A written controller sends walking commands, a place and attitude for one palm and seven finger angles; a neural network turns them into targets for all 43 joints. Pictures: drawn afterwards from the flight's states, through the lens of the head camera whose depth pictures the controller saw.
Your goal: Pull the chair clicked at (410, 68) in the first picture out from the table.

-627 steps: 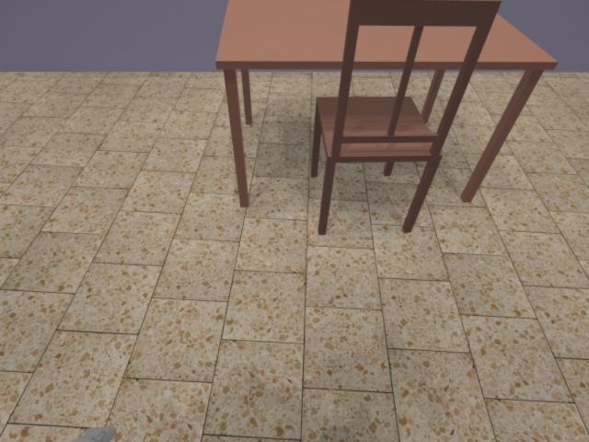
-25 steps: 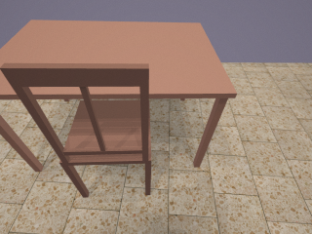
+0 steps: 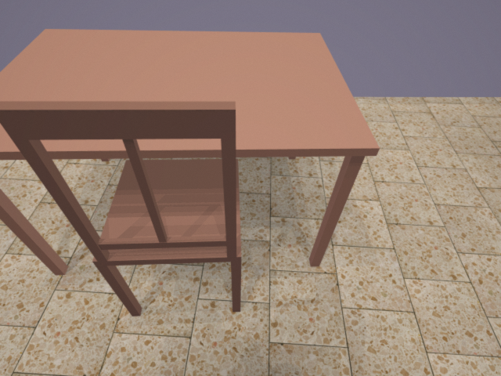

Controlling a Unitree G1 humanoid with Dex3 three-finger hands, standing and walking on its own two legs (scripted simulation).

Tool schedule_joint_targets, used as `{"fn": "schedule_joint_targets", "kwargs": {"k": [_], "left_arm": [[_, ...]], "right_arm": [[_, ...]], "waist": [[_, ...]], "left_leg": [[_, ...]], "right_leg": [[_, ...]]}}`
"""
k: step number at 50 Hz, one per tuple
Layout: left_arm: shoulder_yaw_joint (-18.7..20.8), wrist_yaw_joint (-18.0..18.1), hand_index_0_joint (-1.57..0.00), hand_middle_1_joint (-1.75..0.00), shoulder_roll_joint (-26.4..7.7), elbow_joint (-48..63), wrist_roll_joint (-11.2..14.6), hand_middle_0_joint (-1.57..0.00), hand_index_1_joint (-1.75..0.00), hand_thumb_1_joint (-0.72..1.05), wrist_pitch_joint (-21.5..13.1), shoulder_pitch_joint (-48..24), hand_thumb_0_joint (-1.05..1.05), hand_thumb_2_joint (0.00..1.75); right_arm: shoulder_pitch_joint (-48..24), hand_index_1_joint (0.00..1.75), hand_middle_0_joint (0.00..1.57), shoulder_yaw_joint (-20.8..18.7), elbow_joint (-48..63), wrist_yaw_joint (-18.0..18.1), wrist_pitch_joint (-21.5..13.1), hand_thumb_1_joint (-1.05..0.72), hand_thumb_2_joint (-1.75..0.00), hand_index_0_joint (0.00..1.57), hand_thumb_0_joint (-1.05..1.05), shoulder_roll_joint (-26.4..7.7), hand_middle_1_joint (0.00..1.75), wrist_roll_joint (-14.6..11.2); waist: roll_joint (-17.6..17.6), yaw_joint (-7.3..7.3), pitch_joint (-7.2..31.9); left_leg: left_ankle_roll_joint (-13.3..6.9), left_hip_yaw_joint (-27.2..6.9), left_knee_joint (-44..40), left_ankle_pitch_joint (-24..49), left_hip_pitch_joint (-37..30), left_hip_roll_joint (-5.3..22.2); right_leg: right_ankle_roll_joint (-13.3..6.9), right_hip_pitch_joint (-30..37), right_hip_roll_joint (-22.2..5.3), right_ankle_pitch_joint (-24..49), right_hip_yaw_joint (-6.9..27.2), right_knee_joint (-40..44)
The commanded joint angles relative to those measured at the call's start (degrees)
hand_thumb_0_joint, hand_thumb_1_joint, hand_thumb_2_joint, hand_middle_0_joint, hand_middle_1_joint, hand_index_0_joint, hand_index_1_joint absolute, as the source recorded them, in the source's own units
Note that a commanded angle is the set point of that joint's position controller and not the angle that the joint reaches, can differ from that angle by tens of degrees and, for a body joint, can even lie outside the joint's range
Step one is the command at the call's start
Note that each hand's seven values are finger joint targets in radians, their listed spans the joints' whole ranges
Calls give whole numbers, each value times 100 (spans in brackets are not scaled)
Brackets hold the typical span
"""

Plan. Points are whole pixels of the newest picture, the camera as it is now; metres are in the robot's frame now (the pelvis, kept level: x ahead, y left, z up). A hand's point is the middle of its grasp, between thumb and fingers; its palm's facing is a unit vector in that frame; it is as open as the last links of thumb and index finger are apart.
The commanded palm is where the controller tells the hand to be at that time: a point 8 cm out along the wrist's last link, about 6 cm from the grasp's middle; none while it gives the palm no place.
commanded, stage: look again from close up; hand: left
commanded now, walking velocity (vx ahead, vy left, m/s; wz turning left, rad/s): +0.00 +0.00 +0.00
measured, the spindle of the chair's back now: (149, 197) +0.49 +0.27 -0.06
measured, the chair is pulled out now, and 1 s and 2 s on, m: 0.00 0.00 0.00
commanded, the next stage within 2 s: shuffle to correct the standing spot in 0.74 s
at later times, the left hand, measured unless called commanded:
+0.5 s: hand out of the picture -0.02 +0.15 -0.18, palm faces +0.06 -0.99 -0.15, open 7.4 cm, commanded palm none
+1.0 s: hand out of the picture -0.02 +0.15 -0.18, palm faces +0.09 -0.98 -0.16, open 7.4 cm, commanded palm none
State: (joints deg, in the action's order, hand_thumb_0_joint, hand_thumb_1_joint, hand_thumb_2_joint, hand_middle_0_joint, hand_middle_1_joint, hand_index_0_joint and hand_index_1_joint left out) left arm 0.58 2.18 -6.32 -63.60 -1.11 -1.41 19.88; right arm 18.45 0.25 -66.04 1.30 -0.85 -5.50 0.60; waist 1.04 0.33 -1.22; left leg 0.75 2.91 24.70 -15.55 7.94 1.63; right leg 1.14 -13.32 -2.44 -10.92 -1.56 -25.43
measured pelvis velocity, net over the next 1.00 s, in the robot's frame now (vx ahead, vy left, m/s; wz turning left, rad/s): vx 0.01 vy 0.00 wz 0.02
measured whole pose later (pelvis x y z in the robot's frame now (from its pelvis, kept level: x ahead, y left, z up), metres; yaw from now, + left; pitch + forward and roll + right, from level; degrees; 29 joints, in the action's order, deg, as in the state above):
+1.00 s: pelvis +0.01 +0.00 +0.00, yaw +1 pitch -1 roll +0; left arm 1.7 1.5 -6.6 -62.5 -1.5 -0.6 19.9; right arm 20.1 -0.1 -65.0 0.8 0.3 -6.1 1.3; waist 0.5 0.5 -0.5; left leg 0.6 1.6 28.7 -18.2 9.8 1.8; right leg 0.6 -14.6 -2.6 -14.0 -2.7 -29.3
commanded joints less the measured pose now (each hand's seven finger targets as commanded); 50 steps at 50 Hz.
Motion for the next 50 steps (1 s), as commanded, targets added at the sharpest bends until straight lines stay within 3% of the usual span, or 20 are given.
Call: {"fn": "schedule_joint_targets", "kwargs": {"k": [1,27,35,42,46,48,50], "left_arm": [[56,31,-20,-30,-453,121,19,-20,-30,90,-48,514,0,90],[61,25,-20,-30,-460,87,17,-20,-30,90,-51,522,0,90],[61,24,-20,-30,-470,79,11,-20,-30,90,-55,511,0,90],[67,22,-20,-30,-479,80,14,-20,-30,90,-55,518,0,90],[190,-14,-20,-30,-658,195,-19,-20,-30,90,29,479,0,90],[269,-35,-20,-30,-800,273,-29,-20,-30,90,76,517,0,90],[377,-36,-20,-30,-929,352,-19,-20,-30,90,97,593,0,90]], "right_arm": [[463,30,20,-81,62,47,-71,-90,-90,20,0,-469,30,-9],[453,30,20,-74,68,60,-90,-90,-90,20,0,-486,30,-9],[459,30,20,-85,69,60,-76,-90,-90,20,0,-476,30,-7],[471,30,20,-80,60,63,-87,-90,-90,20,0,-470,30,-2],[539,30,20,-111,122,13,33,-90,-90,20,0,-546,30,48],[493,30,20,-130,241,-10,91,-90,-90,20,0,-538,30,65],[491,30,20,-150,372,-25,101,-90,-90,20,0,-492,30,86]], "waist": [[-118,-4,-464],[-182,7,-390],[-39,-1,-417],[-155,7,-364],[19,51,-639],[243,95,-795],[631,129,-683]], "left_leg": [[-139,-355,-609,312,579,337],[-143,-337,-610,495,462,375],[-139,-320,-585,485,429,360],[-138,-318,-590,529,397,367],[-179,-231,-340,-800,904,141],[-202,-116,3,-1163,1244,-33],[-196,96,669,-1054,1431,-169]], "right_leg": [[-244,105,-309,255,342,463],[-251,134,-311,432,334,422],[-255,100,-311,418,355,459],[-267,105,-308,443,363,438],[-338,-78,-397,-1412,429,475],[-444,-154,-571,-2198,635,646],[-650,-147,-952,-2717,1007,881]]}}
